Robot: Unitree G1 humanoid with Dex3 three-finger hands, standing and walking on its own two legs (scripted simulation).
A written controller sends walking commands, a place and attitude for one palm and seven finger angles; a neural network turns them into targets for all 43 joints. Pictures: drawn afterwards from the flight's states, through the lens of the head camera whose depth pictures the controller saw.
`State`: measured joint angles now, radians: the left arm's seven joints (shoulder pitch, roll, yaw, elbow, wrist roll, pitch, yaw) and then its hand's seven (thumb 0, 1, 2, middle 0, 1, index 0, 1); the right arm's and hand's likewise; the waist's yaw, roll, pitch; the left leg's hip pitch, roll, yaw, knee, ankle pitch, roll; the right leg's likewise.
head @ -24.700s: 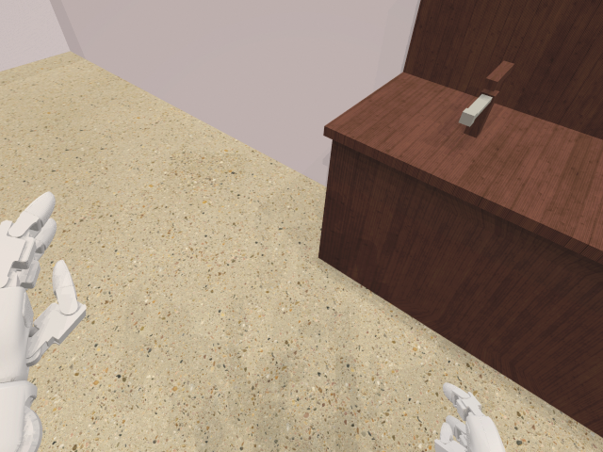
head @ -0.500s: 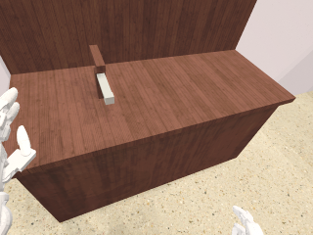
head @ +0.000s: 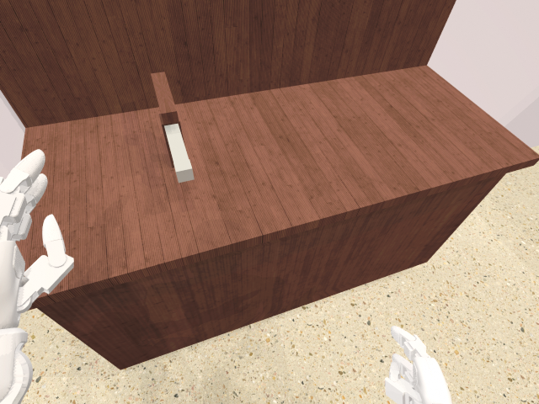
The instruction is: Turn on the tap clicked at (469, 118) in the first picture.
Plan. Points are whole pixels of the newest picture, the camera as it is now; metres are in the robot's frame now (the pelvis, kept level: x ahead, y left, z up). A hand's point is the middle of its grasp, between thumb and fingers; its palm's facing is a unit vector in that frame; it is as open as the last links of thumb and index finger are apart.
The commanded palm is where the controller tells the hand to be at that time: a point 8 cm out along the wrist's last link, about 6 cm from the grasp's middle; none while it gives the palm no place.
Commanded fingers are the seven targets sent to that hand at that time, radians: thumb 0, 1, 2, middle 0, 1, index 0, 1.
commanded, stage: shuffle to correct the standing spot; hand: left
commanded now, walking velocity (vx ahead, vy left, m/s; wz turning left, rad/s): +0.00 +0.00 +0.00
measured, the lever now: (184, 171) +0.47 +0.19 +0.05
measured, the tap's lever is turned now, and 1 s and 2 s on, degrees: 0 0 0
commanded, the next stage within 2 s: come to a stop and stand still in 1.36 s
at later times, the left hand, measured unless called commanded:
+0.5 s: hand (89, 256) +0.23 +0.22 +0.16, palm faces +0.41 -0.85 -0.34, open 7.4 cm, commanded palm +0.17 +0.25 +0.18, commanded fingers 0.00 0.90 0.90 -0.20 -0.30 -0.20 -0.30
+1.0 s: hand (169, 220) +0.28 +0.15 +0.16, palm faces +0.42 -0.79 -0.45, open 7.4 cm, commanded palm +0.23 +0.17 +0.18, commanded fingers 0.00 0.90 0.90 -0.20 -0.30 -0.20 -0.30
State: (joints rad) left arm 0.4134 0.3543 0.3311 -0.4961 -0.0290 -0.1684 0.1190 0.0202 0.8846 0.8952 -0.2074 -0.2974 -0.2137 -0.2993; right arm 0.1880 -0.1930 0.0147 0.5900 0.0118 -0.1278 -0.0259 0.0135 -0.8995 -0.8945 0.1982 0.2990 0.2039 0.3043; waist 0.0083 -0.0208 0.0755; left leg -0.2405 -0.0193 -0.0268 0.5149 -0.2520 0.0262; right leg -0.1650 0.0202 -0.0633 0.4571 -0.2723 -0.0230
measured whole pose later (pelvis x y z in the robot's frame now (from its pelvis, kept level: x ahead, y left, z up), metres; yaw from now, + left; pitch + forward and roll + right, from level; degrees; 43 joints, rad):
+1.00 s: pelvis +0.08 -0.11 -0.02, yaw +2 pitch -3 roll -1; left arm 0.44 0.42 0.41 -0.54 -0.05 -0.17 0.10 0.01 0.88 0.89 -0.21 -0.30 -0.22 -0.30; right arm 0.19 -0.19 0.01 0.63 0.03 -0.05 -0.01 0.01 -0.90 -0.89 0.20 0.30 0.20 0.30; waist 0.03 0.01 0.10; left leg -0.42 0.06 -0.01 1.10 -0.50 0.01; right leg -0.36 0.02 -0.12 0.63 -0.23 -0.07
